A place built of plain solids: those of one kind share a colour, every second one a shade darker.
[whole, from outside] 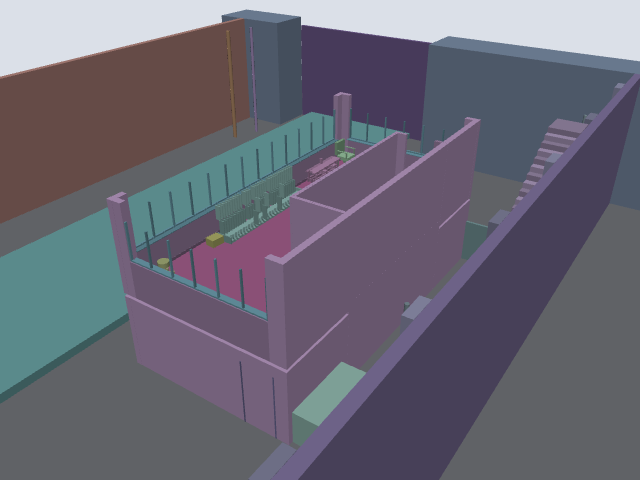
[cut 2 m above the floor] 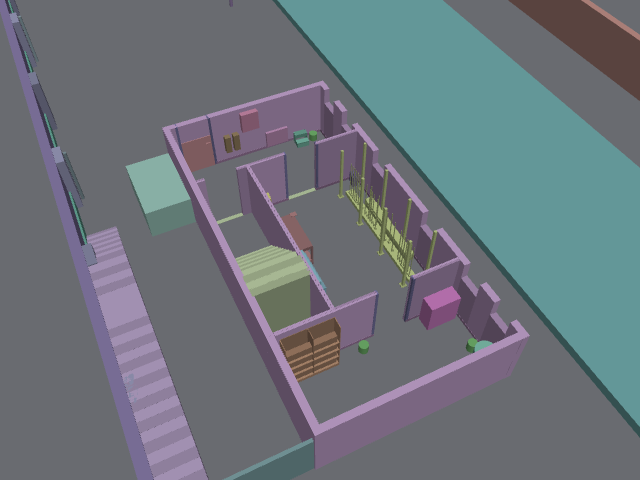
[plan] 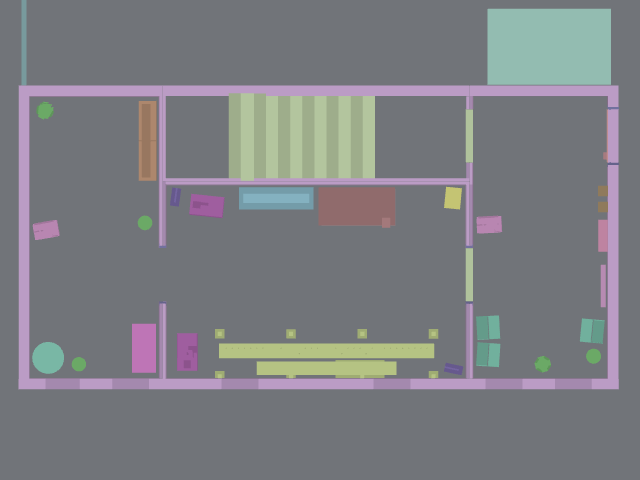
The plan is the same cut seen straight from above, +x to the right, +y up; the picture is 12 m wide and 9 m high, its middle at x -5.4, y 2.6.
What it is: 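A mechanical signal box beside a railway in a town; below a lobby, the locking room and a lamp room, above the operating floor with its lever frame behind one band of glass; one straight stair between walls, met straight on from the door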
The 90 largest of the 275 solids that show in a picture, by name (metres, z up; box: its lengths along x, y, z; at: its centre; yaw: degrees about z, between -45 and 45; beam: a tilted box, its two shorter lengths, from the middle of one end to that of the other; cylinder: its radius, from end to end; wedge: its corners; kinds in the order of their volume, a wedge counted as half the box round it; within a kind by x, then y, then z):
{
 "yard_line_abut_1": {"box": [2.25, 4.05, 5.85], "at": [-20.17, -11.45, 2.88]},
 "yard_line_abut_2": {"box": [2.25, 10.88, 5.85], "at": [-20.17, 5.13, 2.88]},
 "yard_line_bed_1": {"box": [39.2, 6.7, 0.6], "at": [-1.7, -5.38, 0.0]},
 "yard_line_far_1": {"box": [34.5, 0.3, 5.85], "at": [-1.8, -11.91, 2.88]},
 "yard_line_near_1": {"box": [34.5, 0.3, 5.85], "at": [-1.8, 9.0, 2.88]},
 "wall_1": {"box": [0.2, 0.51, 2.95], "at": [-10.95, 0.05, 4.03]},
 "wall_2": {"box": [0.2, 5.7, 2.5], "at": [-10.95, 2.65, 1.2]},
 "wall_3": {"box": [0.2, 4.71, 1.2], "at": [-10.95, 2.65, 3.15]},
 "wall_4": {"box": [0.2, 0.51, 2.95], "at": [-10.95, 5.25, 4.03]},
 "wall_5": {"box": [0.51, 0.2, 2.5], "at": [-10.8, -0.1, 1.2]},
 "wall_6": {"box": [0.51, 0.2, 2.95], "at": [-10.8, -0.1, 4.03]},
 "wall_7": {"box": [2.7, 0.2, 2.5], "at": [-9.7, 5.4, 1.2]},
 "wall_8": {"box": [2.7, 0.2, 2.95], "at": [-9.7, 5.4, 4.03]},
 "wall_9": {"box": [0.61, 0.2, 2.5], "at": [-9.6, -0.1, 1.2]},
 "wall_10": {"box": [0.06, 1.66, 2.5], "at": [-8.38, 4.47, 1.2]},
 "wall_11": {"box": [0.06, 1.6, 2.85], "at": [-8.32, 4.5, 1.38]},
 "wall_12": {"box": [1.11, 0.2, 2.5], "at": [-7.8, -0.1, 1.2]},
 "wall_13": {"box": [2.16, 0.2, 2.5], "at": [-5.47, -0.1, 1.2]},
 "wall_14": {"box": [5.75, 0.06, 2.5], "at": [-5.47, 3.67, 1.2]},
 "wall_15": {"box": [5.87, 0.06, 2.95], "at": [-5.47, 3.67, 4.03]},
 "wall_16": {"box": [5.75, 0.06, 2.85], "at": [-5.47, 3.73, 1.38]},
 "wall_17": {"box": [5.75, 0.06, 2.95], "at": [-5.47, 3.73, 4.03]},
 "wall_18": {"box": [5.75, 0.2, 2.85], "at": [-5.47, 5.4, 1.38]},
 "wall_19": {"box": [5.75, 0.2, 2.95], "at": [-5.47, 5.4, 4.03]},
 "wall_20": {"box": [10.26, 0.2, 1.2], "at": [-5.42, -0.1, 3.15]},
 "wall_21": {"box": [1.11, 0.2, 2.5], "at": [-3.15, -0.1, 1.2]},
 "wall_22": {"box": [0.06, 1.6, 2.95], "at": [-2.63, 4.5, 4.03]},
 "wall_23": {"box": [0.06, 1.66, 2.95], "at": [-2.57, 4.47, 4.03]},
 "wall_24": {"box": [0.61, 0.2, 2.5], "at": [-1.3, -0.1, 1.2]},
 "wall_25": {"box": [2.8, 0.2, 2.5], "at": [-1.2, 5.4, 1.2]},
 "wall_26": {"box": [2.8, 0.2, 2.95], "at": [-1.2, 5.4, 4.03]},
 "wall_27": {"box": [0.51, 0.2, 2.5], "at": [-0.05, -0.1, 1.2]},
 "wall_28": {"box": [0.51, 0.2, 2.95], "at": [-0.05, -0.1, 4.03]},
 "wall_29": {"box": [0.2, 0.51, 2.95], "at": [0.1, 0.05, 4.03]},
 "wall_30": {"box": [0.2, 5.7, 2.5], "at": [0.1, 2.65, 1.2]},
 "wall_31": {"box": [0.2, 4.71, 1.2], "at": [0.1, 2.65, 3.15]},
 "wall_32": {"box": [0.2, 0.51, 2.95], "at": [0.1, 5.25, 4.03]},
 "yard_line_step_1": {"box": [1.0, 1.0, 5.87], "at": [-11.16, 8.35, 2.88]},
 "yard_line_step_2": {"box": [0.26, 1.0, 5.69], "at": [-10.53, 8.35, 2.8]},
 "yard_line_step_3": {"box": [0.26, 1.0, 5.52], "at": [-10.27, 8.35, 2.71]},
 "yard_line_step_4": {"box": [0.26, 1.0, 5.34], "at": [-10.01, 8.35, 2.62]},
 "yard_line_step_5": {"box": [0.26, 1.0, 5.16], "at": [-9.75, 8.35, 2.53]},
 "yard_line_step_6": {"box": [0.26, 1.0, 4.99], "at": [-9.49, 8.35, 2.44]},
 "yard_line_step_7": {"box": [0.26, 1.0, 4.81], "at": [-9.23, 8.35, 2.36]},
 "yard_line_step_8": {"box": [0.26, 1.0, 4.64], "at": [-8.97, 8.35, 2.27]},
 "yard_line_step_9": {"box": [0.26, 1.0, 4.46], "at": [-8.71, 8.35, 2.18]},
 "yard_line_step_10": {"box": [0.26, 1.0, 4.28], "at": [-8.45, 8.35, 2.09]},
 "yard_line_step_11": {"box": [0.26, 1.0, 4.11], "at": [-8.19, 8.35, 2.0]},
 "yard_line_step_12": {"box": [0.26, 1.0, 3.93], "at": [-7.93, 8.35, 1.92]},
 "yard_line_step_13": {"box": [0.26, 1.0, 3.75], "at": [-7.67, 8.35, 1.83]},
 "yard_line_step_14": {"box": [0.26, 1.0, 3.58], "at": [-7.41, 8.35, 1.74]},
 "yard_line_step_15": {"box": [0.26, 1.0, 3.4], "at": [-7.15, 8.35, 1.65]},
 "yard_line_step_16": {"box": [0.26, 1.0, 3.22], "at": [-6.89, 8.35, 1.56]},
 "yard_line_step_17": {"box": [0.26, 1.0, 3.05], "at": [-6.63, 8.35, 1.47]},
 "yard_line_step_18": {"box": [1.1, 1.0, 2.87], "at": [-5.95, 8.35, 1.39]},
 "yard_line_step_19": {"box": [0.26, 1.0, 2.7], "at": [-5.27, 8.35, 1.3]},
 "yard_line_step_20": {"box": [0.26, 1.0, 2.52], "at": [-5.01, 8.35, 1.21]},
 "yard_line_step_21": {"box": [0.26, 1.0, 2.34], "at": [-4.75, 8.35, 1.12]},
 "yard_line_step_22": {"box": [0.26, 1.0, 2.17], "at": [-4.49, 8.35, 1.03]},
 "yard_line_step_23": {"box": [0.26, 1.0, 1.99], "at": [-4.23, 8.35, 0.94]},
 "yard_line_step_24": {"box": [0.26, 1.0, 1.81], "at": [-3.97, 8.35, 0.86]},
 "yard_line_step_25": {"box": [0.26, 1.0, 1.64], "at": [-3.71, 8.35, 0.77]},
 "yard_line_step_26": {"box": [0.26, 1.0, 1.46], "at": [-3.45, 8.35, 0.68]},
 "yard_line_step_27": {"box": [0.26, 1.0, 1.28], "at": [-3.19, 8.35, 0.59]},
 "yard_line_step_28": {"box": [0.26, 1.0, 1.11], "at": [-2.93, 8.35, 0.5]},
 "raised_floor_operating_1": {"box": [10.98, 3.83, 0.25], "at": [-5.42, 1.85, 2.67]},
 "yard_line_dark_1": {"box": [0.2, 9.12, 5.36], "at": [-21.4, -4.87, 2.63]},
 "yard_line_near_pier_1": {"box": [0.76, 0.25, 5.85], "at": [-16.89, 8.72, 2.88]},
 "yard_line_near_pier_2": {"box": [0.76, 0.25, 5.85], "at": [-12.58, 8.72, 2.88]},
 "yard_line_near_pier_3": {"box": [0.76, 0.25, 5.85], "at": [-8.27, 8.72, 2.88]},
 "yard_line_near_pier_4": {"box": [0.76, 0.25, 5.85], "at": [-3.95, 8.72, 2.88]},
 "yard_line_near_pier_5": {"box": [0.76, 0.25, 5.85], "at": [0.36, 8.72, 2.88]},
 "yard_line_near_pier_6": {"box": [0.76, 0.25, 5.85], "at": [4.67, 8.72, 2.88]},
 "yard_line_near_pier_7": {"box": [0.76, 0.25, 5.85], "at": [8.98, 8.72, 2.88]},
 "yard_line_near_pier_8": {"box": [0.76, 0.25, 5.85], "at": [13.3, 8.72, 2.88]},
 "stair_1": {"box": [0.25, 1.64, 2.63], "at": [-6.99, 4.53, 1.27]},
 "stair_2": {"box": [0.25, 1.64, 2.42], "at": [-6.76, 4.53, 1.16]},
 "stair_3": {"box": [0.25, 1.64, 2.2], "at": [-6.54, 4.53, 1.05]},
 "stair_4": {"box": [0.25, 1.64, 1.99], "at": [-6.31, 4.53, 0.94]},
 "stair_5": {"box": [0.25, 1.64, 1.77], "at": [-6.08, 4.53, 0.84]},
 "stair_6": {"box": [0.25, 1.64, 1.56], "at": [-5.85, 4.53, 0.73]},
 "stair_7": {"box": [0.25, 1.64, 1.34], "at": [-5.63, 4.53, 0.62]},
 "stair_8": {"box": [0.25, 1.64, 1.13], "at": [-5.4, 4.53, 0.51]},
 "stair_9": {"box": [0.25, 1.64, 0.91], "at": [-5.17, 4.53, 0.41]},
 "stair_10": {"box": [0.25, 1.64, 0.7], "at": [-4.95, 4.53, 0.3]},
 "yard_line_bunker_1": {"box": [2.32, 1.43, 1.1], "at": [-1.1, 6.22, 0.5]},
 "yard_line_near_plinth_1": {"box": [34.5, 0.07, 0.83], "at": [-1.8, 8.81, 0.36]},
 "cupboard_steel_low_1": {"box": [0.45, 0.92, 1.05], "at": [-8.7, 0.57, 0.47]},
 "yard_line_fence_1": {"box": [0.1, 2.27, 1.65], "at": [-10.95, 6.63, 0.78]},
 "lever_frame_1": {"box": [4.04, 0.44, 0.14], "at": [-5.28, 0.52, 2.82]}
}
